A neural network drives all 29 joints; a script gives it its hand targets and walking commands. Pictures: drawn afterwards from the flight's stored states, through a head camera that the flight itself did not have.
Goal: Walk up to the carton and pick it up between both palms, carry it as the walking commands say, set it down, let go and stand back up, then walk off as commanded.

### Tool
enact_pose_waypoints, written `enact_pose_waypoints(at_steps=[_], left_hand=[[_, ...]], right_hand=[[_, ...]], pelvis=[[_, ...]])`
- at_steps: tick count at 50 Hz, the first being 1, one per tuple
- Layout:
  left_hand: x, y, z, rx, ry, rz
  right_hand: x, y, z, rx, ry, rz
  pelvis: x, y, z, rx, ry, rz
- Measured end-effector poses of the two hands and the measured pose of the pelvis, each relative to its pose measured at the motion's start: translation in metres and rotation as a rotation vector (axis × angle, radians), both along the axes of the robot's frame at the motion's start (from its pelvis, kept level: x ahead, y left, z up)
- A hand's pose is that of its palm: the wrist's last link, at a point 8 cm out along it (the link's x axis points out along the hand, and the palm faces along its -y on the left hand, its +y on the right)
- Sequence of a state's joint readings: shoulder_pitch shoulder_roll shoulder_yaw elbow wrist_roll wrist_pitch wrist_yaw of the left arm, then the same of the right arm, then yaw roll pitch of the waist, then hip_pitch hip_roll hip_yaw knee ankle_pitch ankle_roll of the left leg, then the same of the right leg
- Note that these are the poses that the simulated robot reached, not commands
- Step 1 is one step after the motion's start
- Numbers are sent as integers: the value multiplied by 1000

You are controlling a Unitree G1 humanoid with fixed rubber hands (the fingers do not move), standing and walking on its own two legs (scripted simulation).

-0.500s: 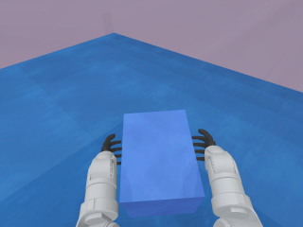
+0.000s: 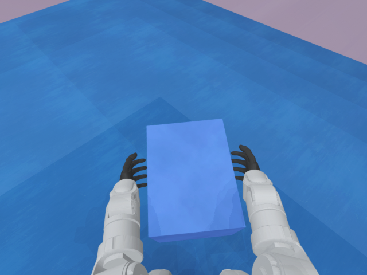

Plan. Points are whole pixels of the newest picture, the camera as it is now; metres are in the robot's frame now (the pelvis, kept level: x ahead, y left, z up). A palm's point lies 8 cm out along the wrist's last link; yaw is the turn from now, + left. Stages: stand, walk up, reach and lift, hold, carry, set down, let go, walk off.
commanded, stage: set down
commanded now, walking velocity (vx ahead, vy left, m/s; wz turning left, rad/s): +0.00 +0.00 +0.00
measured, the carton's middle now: (190, 182) +0.35 +0.02 -0.10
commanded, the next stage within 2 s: none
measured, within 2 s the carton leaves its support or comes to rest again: neither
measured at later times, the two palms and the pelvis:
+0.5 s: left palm (137, 188) +0.33 +0.17 -0.11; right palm (240, 181) +0.36 -0.12 -0.11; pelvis -0.02 +0.02 -0.05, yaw -1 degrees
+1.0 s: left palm (143, 191) +0.36 +0.17 -0.20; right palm (233, 186) +0.38 -0.12 -0.20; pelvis -0.03 +0.01 -0.13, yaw -1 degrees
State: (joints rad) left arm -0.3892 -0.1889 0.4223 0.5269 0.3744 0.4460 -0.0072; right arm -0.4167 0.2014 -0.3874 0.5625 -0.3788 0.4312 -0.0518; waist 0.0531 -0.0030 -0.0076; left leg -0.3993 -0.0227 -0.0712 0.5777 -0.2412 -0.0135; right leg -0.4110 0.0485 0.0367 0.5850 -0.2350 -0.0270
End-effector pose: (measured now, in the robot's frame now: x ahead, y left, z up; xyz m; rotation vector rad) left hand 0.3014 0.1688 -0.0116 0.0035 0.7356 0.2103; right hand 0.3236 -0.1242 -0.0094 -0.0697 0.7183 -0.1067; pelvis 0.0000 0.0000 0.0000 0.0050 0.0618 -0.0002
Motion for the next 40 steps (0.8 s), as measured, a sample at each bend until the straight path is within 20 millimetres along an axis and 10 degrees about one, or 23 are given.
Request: enact_pose_waypoints(at_steps=[40], left_hand=[[51,4,-147,-27,-40,61]], right_hand=[[49,6,-152,39,-26,-37]], pelvis=[[-23,14,-98,8,534,-11]])
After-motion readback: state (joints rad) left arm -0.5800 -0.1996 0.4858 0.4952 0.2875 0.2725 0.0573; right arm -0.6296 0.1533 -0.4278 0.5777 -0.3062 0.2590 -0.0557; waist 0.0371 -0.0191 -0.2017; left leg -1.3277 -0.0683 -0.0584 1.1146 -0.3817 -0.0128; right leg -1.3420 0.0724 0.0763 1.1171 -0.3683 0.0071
